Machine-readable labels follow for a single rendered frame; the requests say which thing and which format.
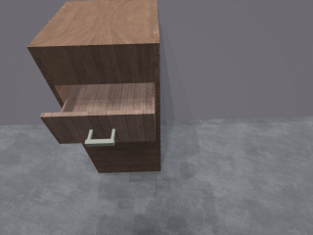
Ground cabinet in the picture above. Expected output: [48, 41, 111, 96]
[27, 0, 161, 173]

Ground handle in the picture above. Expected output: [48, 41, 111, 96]
[84, 128, 115, 147]

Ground drawer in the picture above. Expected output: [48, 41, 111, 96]
[40, 82, 156, 144]

